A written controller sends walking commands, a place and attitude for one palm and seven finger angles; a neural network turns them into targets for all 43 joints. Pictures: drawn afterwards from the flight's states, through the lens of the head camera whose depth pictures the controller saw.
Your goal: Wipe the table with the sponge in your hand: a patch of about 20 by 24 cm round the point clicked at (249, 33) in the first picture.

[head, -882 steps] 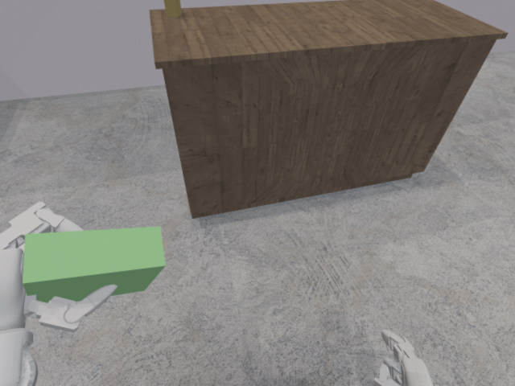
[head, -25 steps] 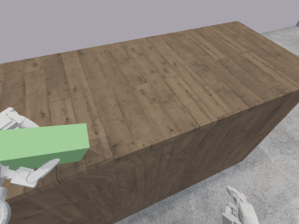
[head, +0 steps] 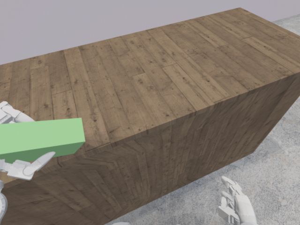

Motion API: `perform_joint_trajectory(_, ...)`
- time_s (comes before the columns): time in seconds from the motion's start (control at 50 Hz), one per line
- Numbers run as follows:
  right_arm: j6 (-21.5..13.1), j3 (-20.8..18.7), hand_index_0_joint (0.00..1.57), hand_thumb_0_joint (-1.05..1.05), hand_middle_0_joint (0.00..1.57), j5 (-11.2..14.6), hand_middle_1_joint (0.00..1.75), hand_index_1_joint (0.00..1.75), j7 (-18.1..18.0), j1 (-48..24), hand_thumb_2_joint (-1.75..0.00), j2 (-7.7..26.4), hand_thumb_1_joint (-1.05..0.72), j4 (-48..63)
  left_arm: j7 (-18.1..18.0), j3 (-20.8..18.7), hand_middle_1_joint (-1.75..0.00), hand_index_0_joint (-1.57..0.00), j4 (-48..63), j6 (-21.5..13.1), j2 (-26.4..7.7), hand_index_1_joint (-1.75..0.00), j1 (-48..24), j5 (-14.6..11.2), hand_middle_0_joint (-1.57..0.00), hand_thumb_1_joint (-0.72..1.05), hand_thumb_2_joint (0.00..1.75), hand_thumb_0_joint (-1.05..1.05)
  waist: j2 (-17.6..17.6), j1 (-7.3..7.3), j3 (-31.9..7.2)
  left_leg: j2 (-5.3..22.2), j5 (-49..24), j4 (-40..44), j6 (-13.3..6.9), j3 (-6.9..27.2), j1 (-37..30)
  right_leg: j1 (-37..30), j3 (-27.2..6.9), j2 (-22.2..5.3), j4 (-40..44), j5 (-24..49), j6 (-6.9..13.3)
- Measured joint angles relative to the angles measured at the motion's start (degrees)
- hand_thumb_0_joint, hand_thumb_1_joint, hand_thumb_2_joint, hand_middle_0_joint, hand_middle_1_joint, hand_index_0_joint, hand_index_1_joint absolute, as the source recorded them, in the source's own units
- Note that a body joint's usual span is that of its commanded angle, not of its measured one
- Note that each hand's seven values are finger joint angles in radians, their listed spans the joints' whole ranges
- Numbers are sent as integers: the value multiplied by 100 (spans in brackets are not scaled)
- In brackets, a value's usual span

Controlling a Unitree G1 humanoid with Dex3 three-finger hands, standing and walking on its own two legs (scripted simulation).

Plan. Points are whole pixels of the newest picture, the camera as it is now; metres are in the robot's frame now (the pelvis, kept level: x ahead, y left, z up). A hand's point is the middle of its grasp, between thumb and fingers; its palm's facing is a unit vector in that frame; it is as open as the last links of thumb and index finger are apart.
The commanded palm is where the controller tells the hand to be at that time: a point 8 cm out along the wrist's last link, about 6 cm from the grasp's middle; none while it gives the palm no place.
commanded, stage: come to a stop and stand still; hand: left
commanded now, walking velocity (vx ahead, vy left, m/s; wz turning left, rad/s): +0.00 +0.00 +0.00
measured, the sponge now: (55, 140) +0.25 +0.21 +0.16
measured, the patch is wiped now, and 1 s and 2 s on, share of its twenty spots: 0.00 0.00 0.00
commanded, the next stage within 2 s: look again from close up in 1.04 s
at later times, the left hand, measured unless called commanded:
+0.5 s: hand (3, 155) +0.20 +0.28 +0.18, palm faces +0.38 -0.86 -0.33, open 9.3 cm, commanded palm +0.14 +0.32 +0.19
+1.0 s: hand out of the picture +0.22 +0.32 +0.19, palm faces +0.41 -0.84 -0.35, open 9.3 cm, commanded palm +0.17 +0.35 +0.19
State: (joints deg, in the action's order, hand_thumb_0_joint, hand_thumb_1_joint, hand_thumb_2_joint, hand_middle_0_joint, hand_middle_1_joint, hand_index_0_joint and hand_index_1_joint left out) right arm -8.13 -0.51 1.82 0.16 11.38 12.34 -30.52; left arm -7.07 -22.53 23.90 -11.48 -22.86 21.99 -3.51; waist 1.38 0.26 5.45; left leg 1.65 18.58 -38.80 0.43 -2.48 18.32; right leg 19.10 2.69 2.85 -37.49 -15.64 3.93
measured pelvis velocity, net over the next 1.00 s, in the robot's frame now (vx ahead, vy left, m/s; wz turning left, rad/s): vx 0.02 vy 0.07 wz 0.03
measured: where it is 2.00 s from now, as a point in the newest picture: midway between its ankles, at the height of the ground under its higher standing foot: outside the picture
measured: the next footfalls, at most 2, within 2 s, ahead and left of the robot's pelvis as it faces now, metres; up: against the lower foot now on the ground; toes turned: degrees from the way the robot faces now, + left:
left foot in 0.20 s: +0.05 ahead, +0.13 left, +0.00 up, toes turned +0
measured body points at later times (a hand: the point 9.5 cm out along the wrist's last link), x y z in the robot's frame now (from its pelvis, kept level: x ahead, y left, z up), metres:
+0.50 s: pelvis -0.01 +0.04 +0.01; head -0.01 +0.06 +0.46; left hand +0.17 +0.32 +0.20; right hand +0.16 -0.18 -0.05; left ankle +0.01 +0.13 -0.72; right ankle +0.06 -0.05 -0.72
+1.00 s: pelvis +0.02 +0.07 +0.02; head +0.03 +0.09 +0.47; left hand +0.20 +0.36 +0.20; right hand +0.21 -0.14 -0.05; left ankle +0.01 +0.13 -0.72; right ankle +0.06 -0.05 -0.72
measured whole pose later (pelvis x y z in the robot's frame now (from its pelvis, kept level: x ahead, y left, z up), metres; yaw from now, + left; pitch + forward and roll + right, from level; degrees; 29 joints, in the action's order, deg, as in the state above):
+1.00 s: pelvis +0.02 +0.07 +0.02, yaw +2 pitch -3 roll -1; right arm -7.0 1.6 0.6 -0.8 11.2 9.9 -32.8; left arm -6.2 -19.4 27.5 -12.1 -21.2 22.9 -1.6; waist -2.6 2.1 4.4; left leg -3.7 15.0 -26.3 -4.4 -2.1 8.3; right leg 11.5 1.6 0.6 -24.5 -9.9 0.3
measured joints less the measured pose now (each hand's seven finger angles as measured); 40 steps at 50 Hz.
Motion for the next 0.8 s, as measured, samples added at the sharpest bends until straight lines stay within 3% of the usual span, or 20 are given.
perform_joint_trajectory(0.04, 6, 1, 21, 2, 20, -32, 30, 30, -65, 108, -90, 2, -90, -225, 57, 191, -142, -79, 278, -110, 182, -141, 138, -4, -78, -41, 105, 0, -44, 58, -62, -134, 175, -722, -25, 187, 245, -66, 81, 10, 130, 99, 198)
perform_joint_trajectory(0.08, 1, 46, 20, 2, 20, -62, 30, 30, -136, 236, -90, -19, -90, -420, 85, 342, -142, -79, 355, -191, 279, -140, 228, 21, -79, -41, 105, 0, -174, 159, -158, -233, 216, -989, -29, 195, 313, -146, 69, -9, 406, 275, 207)
perform_joint_trajectory(0.14, -10, 127, 20, 2, 20, -137, 30, 30, -234, 419, -90, -63, -90, -552, 49, 393, -141, -80, 178, -196, 292, -140, 233, 88, -79, -42, 105, 0, -371, 222, -304, -294, 198, -222, -103, 103, -14, -223, 42, -61, 786, 500, 157)
perform_joint_trajectory(0.18, -64, 155, 20, 2, 20, -178, 30, 30, -276, 523, -90, -31, -90, -549, 12, 384, -140, -80, 7, -139, 298, -139, 141, 136, -80, -42, 105, 0, -359, 216, -380, -258, 79, 657, -182, 101, -428, -237, 99, -25, 919, 574, 99)
perform_joint_trajectory(0.22, -107, 144, 20, 2, 20, -185, 30, 30, -292, 501, -90, -19, -90, -568, 3, 387, -140, -81, -125, -114, 296, -139, -45, 114, -80, -42, 105, -1, -372, 203, -305, -236, -490, 1059, -194, 134, -588, -250, 146, -16, 913, 582, 16)
perform_joint_trajectory(0.32, -111, 165, 21, 2, 20, -132, 30, 30, -207, 376, -90, -51, -90, -437, 51, 421, -139, -81, -63, -84, 307, -138, -138, 220, -81, -43, 105, -2, -455, 176, -215, -260, -542, 1064, -195, 50, -651, -306, 27, -26, 892, 289, -193)
perform_joint_trajectory(0.5, -127, 199, 21, 2, 20, -170, 30, 30, -115, 214, -90, -126, -90, -298, 164, 360, -139, -81, 217, -212, 184, -138, 45, 167, -81, -43, 105, -2, -387, 120, -258, -233, -362, 783, -265, 70, -500, -408, 0, 41, 1214, 778, -99)
perform_joint_trajectory(0.6, -112, 227, 21, 2, 20, -166, 30, 30, -147, 248, -90, -156, -90, -348, 141, 438, -138, -82, 290, -211, 244, -137, 59, 127, -82, -43, 105, -2, -474, 193, -233, -362, -423, 1078, -375, 4, -697, -504, -113, -60, 1303, 767, -221)
perform_joint_trajectory(0.8, -32, 243, 21, 2, 20, -140, 30, 30, -84, 88, -90, -240, -90, -317, 75, 297, -139, -81, 249, -76, 198, -138, -29, 179, -81, -43, 105, -2, -418, 159, -119, -498, -377, 1221, -463, 10, -939, -699, -130, -187, 1306, 631, -332)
